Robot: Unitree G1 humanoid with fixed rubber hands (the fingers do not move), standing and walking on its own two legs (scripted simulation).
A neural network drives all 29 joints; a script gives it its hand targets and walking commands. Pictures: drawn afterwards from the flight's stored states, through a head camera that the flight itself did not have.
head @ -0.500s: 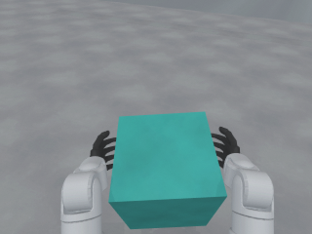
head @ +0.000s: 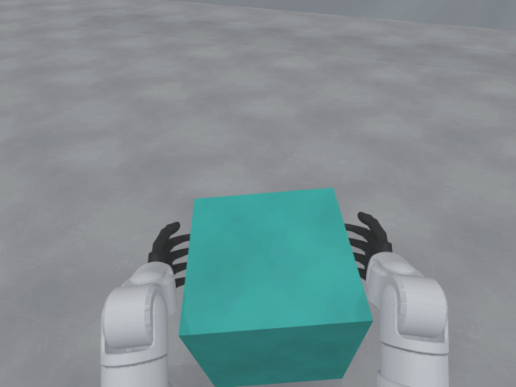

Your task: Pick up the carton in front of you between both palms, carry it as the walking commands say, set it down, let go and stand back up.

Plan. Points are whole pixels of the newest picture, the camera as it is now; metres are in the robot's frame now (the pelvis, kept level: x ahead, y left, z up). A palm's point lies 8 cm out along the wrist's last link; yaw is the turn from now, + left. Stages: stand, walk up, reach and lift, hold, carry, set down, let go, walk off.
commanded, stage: carry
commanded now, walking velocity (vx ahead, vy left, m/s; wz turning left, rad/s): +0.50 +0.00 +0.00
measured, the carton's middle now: (271, 292) +0.27 -0.01 +0.02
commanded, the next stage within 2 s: none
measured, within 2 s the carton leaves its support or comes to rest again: neither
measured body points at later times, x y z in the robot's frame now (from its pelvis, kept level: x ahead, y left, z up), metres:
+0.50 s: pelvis +0.34 +0.01 +0.01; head +0.32 +0.01 +0.46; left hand +0.61 +0.15 +0.10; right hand +0.61 -0.15 +0.12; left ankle +0.47 +0.11 -0.71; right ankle +0.15 -0.09 -0.72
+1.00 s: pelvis +0.68 +0.02 +0.01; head +0.68 +0.03 +0.46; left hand +0.96 +0.17 +0.08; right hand +0.97 -0.13 +0.10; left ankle +0.49 +0.11 -0.70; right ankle +0.81 -0.07 -0.72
